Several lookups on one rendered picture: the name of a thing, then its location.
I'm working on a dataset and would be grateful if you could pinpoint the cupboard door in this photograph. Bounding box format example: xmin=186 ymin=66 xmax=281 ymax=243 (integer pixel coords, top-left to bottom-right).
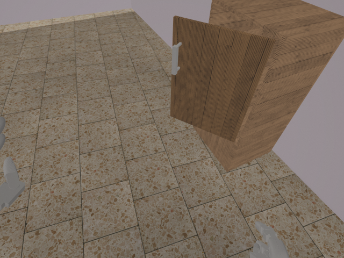
xmin=170 ymin=16 xmax=276 ymax=142

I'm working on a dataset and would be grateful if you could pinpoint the right robot hand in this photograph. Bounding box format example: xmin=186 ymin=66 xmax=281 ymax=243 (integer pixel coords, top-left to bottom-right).
xmin=250 ymin=221 xmax=290 ymax=258

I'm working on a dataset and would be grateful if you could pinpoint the left robot hand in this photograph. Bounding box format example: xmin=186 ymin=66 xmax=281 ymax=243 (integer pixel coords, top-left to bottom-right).
xmin=0 ymin=117 xmax=25 ymax=211

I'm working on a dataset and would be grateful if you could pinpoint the handle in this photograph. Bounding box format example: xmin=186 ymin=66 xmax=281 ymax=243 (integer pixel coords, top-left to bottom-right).
xmin=171 ymin=42 xmax=182 ymax=75

